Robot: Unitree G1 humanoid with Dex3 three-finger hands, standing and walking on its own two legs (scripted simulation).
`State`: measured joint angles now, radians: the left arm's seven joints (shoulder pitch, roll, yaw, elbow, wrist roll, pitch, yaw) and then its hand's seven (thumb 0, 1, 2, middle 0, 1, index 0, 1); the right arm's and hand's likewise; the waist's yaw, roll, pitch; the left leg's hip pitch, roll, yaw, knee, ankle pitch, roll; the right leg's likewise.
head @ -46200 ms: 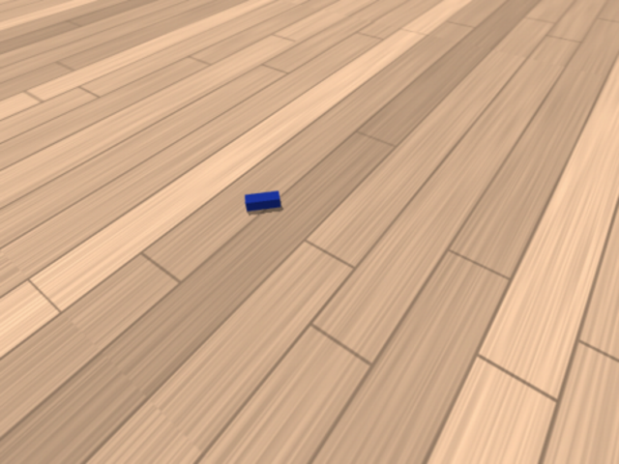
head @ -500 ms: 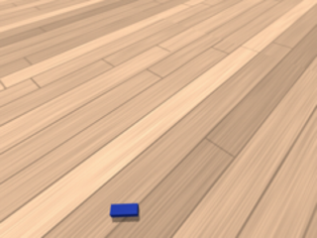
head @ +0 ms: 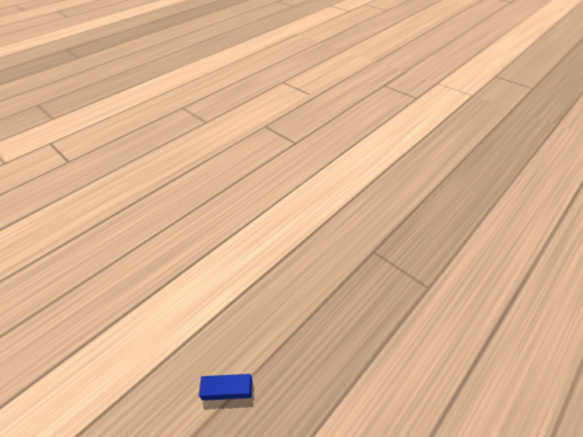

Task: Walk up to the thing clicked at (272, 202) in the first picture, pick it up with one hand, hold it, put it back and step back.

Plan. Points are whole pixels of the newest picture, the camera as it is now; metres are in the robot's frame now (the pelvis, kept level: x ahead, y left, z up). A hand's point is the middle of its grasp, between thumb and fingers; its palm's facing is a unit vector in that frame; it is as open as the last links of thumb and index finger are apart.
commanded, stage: step back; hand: left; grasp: from above
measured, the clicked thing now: (226, 387) +0.41 +0.26 -0.76
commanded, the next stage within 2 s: none
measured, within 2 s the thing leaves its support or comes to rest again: neither
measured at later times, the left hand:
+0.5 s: hand out of the picture +0.05 +0.29 -0.18, palm faces -0.08 -0.92 -0.38, open 7.4 cm
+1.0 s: hand out of the picture -0.11 +0.28 -0.16, palm faces -0.02 -0.91 -0.40, open 7.4 cm
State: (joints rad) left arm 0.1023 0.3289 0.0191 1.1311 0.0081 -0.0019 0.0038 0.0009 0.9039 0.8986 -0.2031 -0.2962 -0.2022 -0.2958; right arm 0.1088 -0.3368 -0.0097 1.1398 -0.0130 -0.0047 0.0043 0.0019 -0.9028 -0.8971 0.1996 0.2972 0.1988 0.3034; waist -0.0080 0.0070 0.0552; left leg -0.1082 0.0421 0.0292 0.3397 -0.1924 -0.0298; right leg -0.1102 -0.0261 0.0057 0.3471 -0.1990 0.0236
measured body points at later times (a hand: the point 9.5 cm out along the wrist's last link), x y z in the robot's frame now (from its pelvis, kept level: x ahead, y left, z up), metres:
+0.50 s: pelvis -0.10 +0.03 -0.02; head -0.03 +0.05 +0.42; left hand +0.05 +0.34 -0.15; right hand -0.04 -0.29 -0.13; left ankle -0.04 +0.14 -0.75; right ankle -0.13 -0.11 -0.66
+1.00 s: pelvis -0.24 +0.02 -0.03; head -0.18 +0.01 +0.42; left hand -0.11 +0.32 -0.13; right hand -0.17 -0.31 -0.15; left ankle -0.26 +0.12 -0.74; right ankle -0.19 -0.11 -0.75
